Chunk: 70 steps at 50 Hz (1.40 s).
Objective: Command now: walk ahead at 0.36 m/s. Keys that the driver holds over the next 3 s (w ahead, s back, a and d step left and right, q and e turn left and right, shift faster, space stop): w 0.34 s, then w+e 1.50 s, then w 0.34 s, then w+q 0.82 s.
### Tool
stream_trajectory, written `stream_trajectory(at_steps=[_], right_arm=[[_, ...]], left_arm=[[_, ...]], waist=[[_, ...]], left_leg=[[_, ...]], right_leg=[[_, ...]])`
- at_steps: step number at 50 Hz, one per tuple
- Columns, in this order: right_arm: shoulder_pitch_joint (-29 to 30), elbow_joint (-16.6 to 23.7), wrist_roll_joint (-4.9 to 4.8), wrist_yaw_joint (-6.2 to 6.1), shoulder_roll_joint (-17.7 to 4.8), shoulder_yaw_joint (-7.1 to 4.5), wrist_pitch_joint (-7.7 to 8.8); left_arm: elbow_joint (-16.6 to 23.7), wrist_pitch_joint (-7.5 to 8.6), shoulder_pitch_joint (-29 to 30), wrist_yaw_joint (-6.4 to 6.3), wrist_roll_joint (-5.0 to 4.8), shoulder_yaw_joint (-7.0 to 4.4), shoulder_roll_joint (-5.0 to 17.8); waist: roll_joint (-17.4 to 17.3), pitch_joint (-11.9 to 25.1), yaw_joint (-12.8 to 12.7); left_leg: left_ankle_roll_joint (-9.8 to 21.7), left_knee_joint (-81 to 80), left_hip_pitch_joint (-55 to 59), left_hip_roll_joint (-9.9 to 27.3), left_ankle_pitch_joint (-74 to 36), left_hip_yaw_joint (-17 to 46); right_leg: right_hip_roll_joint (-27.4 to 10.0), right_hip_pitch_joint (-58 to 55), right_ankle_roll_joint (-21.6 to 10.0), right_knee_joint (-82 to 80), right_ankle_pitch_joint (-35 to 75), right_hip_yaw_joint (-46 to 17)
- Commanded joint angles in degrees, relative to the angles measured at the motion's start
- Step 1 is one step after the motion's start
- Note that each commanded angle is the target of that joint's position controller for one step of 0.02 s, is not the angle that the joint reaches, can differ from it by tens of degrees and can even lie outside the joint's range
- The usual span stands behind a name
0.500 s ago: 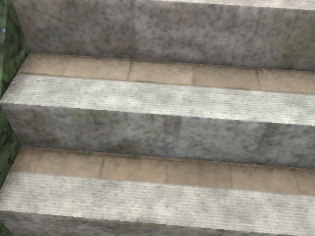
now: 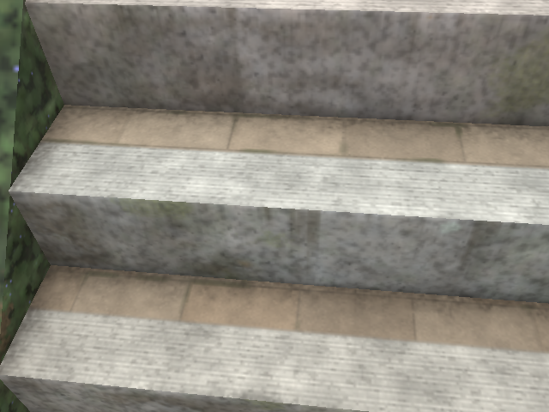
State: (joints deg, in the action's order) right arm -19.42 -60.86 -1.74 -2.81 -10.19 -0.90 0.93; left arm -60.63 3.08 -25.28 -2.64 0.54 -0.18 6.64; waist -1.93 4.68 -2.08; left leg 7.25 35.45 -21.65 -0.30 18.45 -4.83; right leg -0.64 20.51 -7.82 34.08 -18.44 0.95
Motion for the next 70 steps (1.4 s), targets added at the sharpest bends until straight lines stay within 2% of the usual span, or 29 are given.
stream_trajectory(at_steps=[1, 3, 6, 13, 16, 17, 18, 19, 20, 21, 22, 23, 25, 29, 31, 38, 41, 43, 44, 47, 49, 50, 51, 54, 59, 65, 67, 69, 70], right_arm=[[5.2, 4.5, 0.23, 1.80, -0.6, 0.20, 2.90], [7.0, 6.2, 3.11, 2.43, -2.4, -1.34, 3.49], [11.0, 13.7, 3.88, 2.84, 0.2, -0.52, 4.37], [37.1, 36.3, 4.07, -0.35, 3.4, 1.97, 3.47], [42.9, 45.9, 2.64, 0.35, 2.5, 3.65, 1.95], [34.6, 43.2, 1.66, 2.00, 4.8, 4.78, 0.79], [22.7, 38.9, -0.98, 1.17, 4.0, 3.37, -0.71], [-1.7, 30.3, 1.16, 0.34, -0.7, -0.24, -2.27], [-9.8, 29.9, 4.08, -1.83, -7.5, -3.22, -1.71], [-16.9, 25.3, 6.23, -2.34, -17.5, -5.75, -2.77], [-5.2, 25.7, 2.50, -1.88, -18.0, -6.51, -1.93], [6.6, 26.5, 1.88, -1.09, -14.4, -5.19, -0.51], [19.0, 21.5, 2.23, 0.94, -3.9, -2.75, 0.54], [9.8, 9.2, 3.85, 4.36, 3.7, -1.21, 6.02], [4.3, 6.7, 3.51, 4.53, 0.9, -1.99, 7.43], [-7.6, 3.1, 2.68, 2.49, 0.5, -1.05, 8.35], [-15.8, 3.6, 1.89, 0.35, -7.0, -2.71, 7.81], [-18.7, 1.4, 1.32, 0.31, -4.9, -2.75, 6.70], [-14.1, 4.2, -0.41, 0.16, -3.3, -2.04, 6.02], [-6.4, 11.5, -4.33, 1.18, -17.4, -4.74, 7.79], [1.4, 19.3, -0.62, 5.79, -14.9, -5.26, 8.73], [11.2, 25.4, 1.03, 7.98, -8.6, -4.38, 8.53], [19.8, 30.6, 4.46, 7.37, -1.6, -3.41, 7.84], [17.0, 35.2, 7.30, 3.34, 9.2, 2.79, 7.12], [21.3, 35.1, 6.94, 2.83, 4.7, 4.36, 5.25], [42.7, 44.8, 5.73, 0.88, 9.6, 6.32, 3.66], [48.5, 47.4, 5.65, 1.35, 10.1, 6.94, 1.24], [43.0, 46.2, 4.13, 0.18, 12.2, 7.40, 0.14], [32.3, 41.3, 2.73, -0.21, 7.4, 4.92, 0.31]], left_arm=[[-1.2, -0.46, -12.1, -1.45, 1.20, -2.60, 9.3], [0.5, 0.48, -6.0, -2.11, 1.02, -4.11, 11.9], [-0.1, 2.71, -3.7, -1.15, 1.23, -4.11, 8.8], [-1.9, 6.70, -10.8, -0.51, 2.50, -5.59, 10.0], [-1.0, 5.79, -4.3, 0.38, -1.29, -5.03, 9.7], [4.1, 4.27, 6.2, 0.80, -3.44, -4.26, 10.5], [5.6, 4.82, 2.0, 1.39, -5.09, -4.47, 12.8], [6.1, 6.23, 0.3, 3.21, -4.06, -5.52, 18.0], [10.0, 7.68, 9.4, 4.80, -5.53, -7.39, 20.8], [13.6, 8.00, 15.2, 6.80, -5.67, -7.64, 18.6], [15.0, 6.76, 13.8, 7.12, 0.31, -6.82, 8.9], [17.4, 4.88, 11.1, 6.23, 4.43, -5.20, -0.5], [21.2, 3.37, 12.5, 4.72, 5.90, -2.93, -5.4], [20.4, 1.83, 12.6, 2.18, 2.60, -1.11, -3.8], [20.5, 0.54, 18.0, 1.34, 0.38, -1.23, -3.3], [26.4, -2.39, 32.4, 0.03, 0.15, 0.28, -3.6], [30.7, -5.30, 42.2, 1.56, -0.19, 0.65, -3.1], [31.2, -6.74, 39.4, 1.27, -0.15, 1.09, -3.3], [28.1, -6.54, 37.5, 1.80, -2.04, 1.17, -2.3], [23.7, -6.96, 12.4, 1.34, 0.08, -1.13, 5.7], [22.6, -6.27, 10.1, 2.23, 0.39, -4.15, 12.7], [24.7, -6.73, 16.0, 1.55, 1.01, -6.72, 18.0], [25.1, -6.26, 19.3, 1.86, 0.94, -7.17, 15.5], [11.8, -0.70, 10.1, 0.74, 0.91, -4.32, 6.0], [8.4, 3.02, -4.2, 0.20, 0.78, -4.27, 7.8], [9.8, 6.74, -10.2, 0.53, 1.75, -5.60, 11.1], [10.8, 5.15, -5.4, 0.02, 1.11, -5.58, 9.2], [13.2, 3.86, 0.1, -0.08, 0.46, -6.03, 10.3], [15.3, 4.50, 2.7, 0.57, -0.65, -6.95, 12.9]], waist=[[23.9, -6.0, -4.2], [13.6, -6.4, -2.1], [1.6, -3.9, 0.9], [11.9, -10.0, -6.0], [9.5, -13.7, -3.2], [4.1, -8.9, 2.5], [9.1, 1.5, 2.8], [12.5, 20.1, 12.5], [1.9, 23.1, 21.7], [-22.0, 28.8, 23.0], [-24.6, 24.3, 15.9], [-17.6, 19.1, 5.8], [-7.0, 2.6, -4.1], [-0.9, -5.6, -5.0], [0.1, -7.5, -1.9], [5.3, -10.4, -0.4], [-5.1, -7.8, 4.3], [-7.2, -4.6, 3.0], [-0.7, -3.4, 1.9], [-15.1, 18.0, -8.1], [-8.7, 18.4, -7.3], [9.2, 16.1, -6.8], [0.7, 12.1, -6.3], [-6.4, -9.0, 1.9], [-1.4, -3.2, -0.5], [3.6, -0.7, -2.0], [3.6, -0.1, -1.4], [4.9, 4.0, 2.8], [8.0, 10.8, 6.0]], left_leg=[[0.2, 23.0, -25.1, 0.6, 2.1, -0.6], [-4.2, 58.3, -30.2, 2.7, 3.6, 3.2], [-3.3, 69.0, -38.3, 3.5, 2.7, 4.7], [0.7, 97.3, -76.5, 7.0, 29.1, 11.4], [2.5, 62.0, -53.7, 11.3, 24.4, 5.0], [2.9, 39.7, -19.9, 8.6, 12.3, -6.1], [2.5, 40.6, 3.4, 3.9, 11.7, -3.7], [1.5, 49.3, 20.8, -5.9, 9.3, -3.7], [3.8, 29.1, 23.4, 5.8, 17.1, 21.9], [3.7, -1.8, 23.3, 15.7, 22.5, 47.7], [-1.2, -15.8, 13.9, 19.8, 30.6, 57.9], [-5.2, -14.8, 6.4, 21.2, 34.9, 55.0], [-6.0, -1.8, -6.9, 19.5, 36.0, 36.4], [-6.0, -5.0, -8.3, 15.9, 4.7, 10.7], [-7.4, -13.0, -3.3, 17.3, -7.9, 5.9], [-10.1, -24.1, 7.2, 14.3, -13.4, -9.5], [-3.1, -37.1, 19.6, 16.5, -20.0, -6.4], [-1.9, -34.9, 31.0, 14.6, -47.7, -11.5], [-3.0, -31.9, 20.9, 10.7, -77.6, -16.9], [1.9, 0.3, 29.0, 19.8, -138.3, -10.3], [4.2, 27.8, 7.9, 13.1, -95.0, -3.7], [-0.6, 63.1, -13.1, -4.2, -26.5, -0.9], [-0.8, 94.7, -25.9, -5.3, -18.8, 12.0], [0.8, 100.5, -45.2, -1.6, -20.9, 12.7], [-4.4, 89.5, -52.4, -1.7, -2.0, 7.5], [-2.5, 96.8, -65.7, 1.2, 11.5, 6.4], [-2.6, 74.2, -48.0, 2.0, 4.5, 3.3], [-1.6, 56.2, -16.6, 0.8, 10.4, 0.0], [-1.7, 50.7, -2.0, -3.2, 12.6, -5.1]], right_leg=[[-16.8, -13.3, -14.0, -27.4, -26.0, -35.1], [-19.0, -8.0, -16.7, -26.5, -16.7, -34.2], [-14.7, -12.1, -8.9, -22.2, -7.6, -19.7], [-23.5, -28.7, -7.3, -27.3, 0.9, -20.8], [-16.4, -8.6, -2.2, -43.2, -2.6, -7.0], [-11.3, 10.7, -5.4, -52.1, 6.3, 1.0], [-11.8, 11.3, -8.2, -42.9, 32.2, 0.2], [-14.0, 2.5, -6.8, -25.1, 97.7, 0.8], [-9.5, 8.4, 0.2, 3.7, 97.1, -1.1], [1.1, 11.9, 2.4, 29.3, 58.8, -5.1], [8.4, 19.1, 5.0, 60.3, 21.5, -17.2], [8.9, 28.5, 6.0, 82.3, 21.6, -23.7], [4.6, 39.4, 2.5, 86.9, 33.3, -13.3], [4.9, 45.8, 0.5, 87.9, 30.5, -11.6], [6.8, 49.9, 0.8, 88.7, 29.3, -7.4], [5.2, 61.0, -1.5, 88.6, 17.2, -1.6], [2.5, 63.2, -0.2, 79.6, -1.0, 11.5], [0.2, 58.7, -2.3, 72.6, -9.0, 14.8], [5.2, 37.2, -2.5, 55.6, -10.8, 23.2], [11.0, 7.8, -4.7, 43.4, -21.0, 11.3], [8.8, -6.7, -8.0, 19.5, -25.7, -14.1], [-4.9, -4.8, -18.0, -4.5, -36.8, -53.0], [-8.6, 0.0, -18.8, -14.0, -37.5, -64.1], [-0.9, 5.3, -6.9, -8.3, -16.2, -43.2], [0.5, -20.0, -5.9, -6.1, 40.3, -28.6], [-5.0, -17.8, -6.6, -14.0, 31.2, -29.2], [-3.6, -4.9, -6.4, -24.1, 28.0, -27.9], [-5.2, 7.8, -6.3, -29.0, 55.4, -21.4], [-4.3, 5.0, -5.9, -23.4, 85.8, -17.2]])
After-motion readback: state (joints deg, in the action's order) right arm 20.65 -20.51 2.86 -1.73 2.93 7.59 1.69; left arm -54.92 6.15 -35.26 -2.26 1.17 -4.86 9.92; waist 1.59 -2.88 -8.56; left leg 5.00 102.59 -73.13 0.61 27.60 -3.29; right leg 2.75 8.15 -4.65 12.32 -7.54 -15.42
